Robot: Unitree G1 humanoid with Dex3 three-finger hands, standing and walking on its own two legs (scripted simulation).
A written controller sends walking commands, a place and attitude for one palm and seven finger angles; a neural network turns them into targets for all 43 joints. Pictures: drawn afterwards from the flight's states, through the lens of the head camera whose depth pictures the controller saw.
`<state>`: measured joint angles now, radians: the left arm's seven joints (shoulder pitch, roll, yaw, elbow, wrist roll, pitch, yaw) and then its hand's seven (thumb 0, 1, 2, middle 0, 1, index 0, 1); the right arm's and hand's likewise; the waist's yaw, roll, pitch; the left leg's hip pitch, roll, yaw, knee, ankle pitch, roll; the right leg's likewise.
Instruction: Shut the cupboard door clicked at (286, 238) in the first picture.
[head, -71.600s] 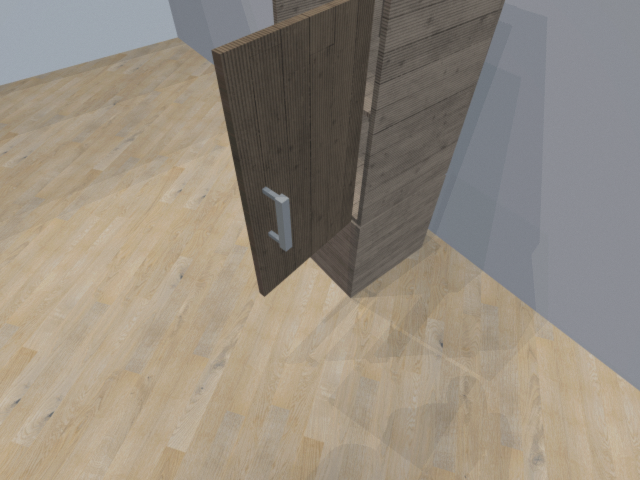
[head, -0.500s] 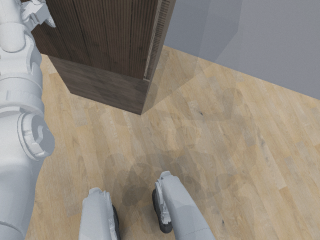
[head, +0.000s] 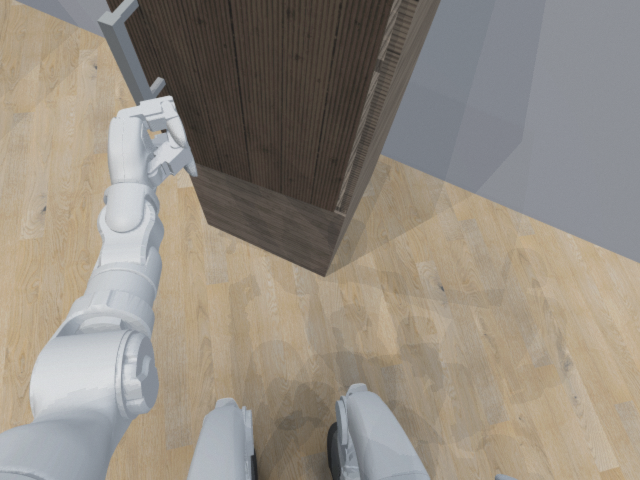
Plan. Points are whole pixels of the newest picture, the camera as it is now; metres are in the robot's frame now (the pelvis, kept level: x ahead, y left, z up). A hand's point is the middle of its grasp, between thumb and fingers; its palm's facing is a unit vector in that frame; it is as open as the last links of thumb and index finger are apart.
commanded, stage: pull the fist back off the door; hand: left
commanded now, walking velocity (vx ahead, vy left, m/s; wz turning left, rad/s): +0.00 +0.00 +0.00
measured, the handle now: (138, 58) +0.65 +0.19 +0.04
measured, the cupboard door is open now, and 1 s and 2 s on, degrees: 5 5 5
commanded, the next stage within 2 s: draw the hand back to the body in 0.18 s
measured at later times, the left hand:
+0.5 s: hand (169, 167) +0.46 +0.13 +0.07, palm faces +0.03 -1.00 -0.05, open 3.1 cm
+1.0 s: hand (18, 250) +0.32 +0.20 +0.17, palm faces +0.17 -0.95 -0.24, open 3.1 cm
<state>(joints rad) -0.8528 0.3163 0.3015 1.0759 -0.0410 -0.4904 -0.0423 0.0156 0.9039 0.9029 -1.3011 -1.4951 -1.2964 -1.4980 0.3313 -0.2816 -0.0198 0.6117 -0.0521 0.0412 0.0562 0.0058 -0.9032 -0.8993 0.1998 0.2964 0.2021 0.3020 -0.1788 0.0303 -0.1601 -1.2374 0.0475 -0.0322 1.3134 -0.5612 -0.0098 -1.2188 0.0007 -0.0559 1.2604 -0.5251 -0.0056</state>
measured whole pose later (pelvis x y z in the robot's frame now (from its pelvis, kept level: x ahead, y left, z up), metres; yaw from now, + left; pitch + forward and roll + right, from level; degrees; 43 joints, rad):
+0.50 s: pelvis +0.00 +0.00 +0.02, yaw -1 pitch +23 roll -1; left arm -0.60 0.26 0.27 0.82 -0.10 -0.44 -0.05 0.02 0.90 0.90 -1.30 -1.49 -1.30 -1.50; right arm 0.35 -0.23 0.00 0.59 -0.01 0.08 0.03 0.01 -0.90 -0.90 0.20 0.30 0.20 0.30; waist -0.13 0.05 -0.14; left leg -1.08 0.05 0.02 1.21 -0.53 0.00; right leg -1.09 0.00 -0.01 1.18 -0.49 0.00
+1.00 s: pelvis +0.03 +0.00 +0.11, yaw +1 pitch +5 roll +0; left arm 0.05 0.27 0.10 0.16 -0.07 -0.12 0.05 0.02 0.90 0.90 -1.11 -1.28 -1.11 -1.29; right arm 0.20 -0.23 0.02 0.51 0.04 0.03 -0.10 0.01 -0.90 -0.90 0.20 0.30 0.20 0.30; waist 0.00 0.04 -0.07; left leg -0.41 0.02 0.01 0.70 -0.38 0.00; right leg -0.41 -0.02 -0.03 0.69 -0.36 0.00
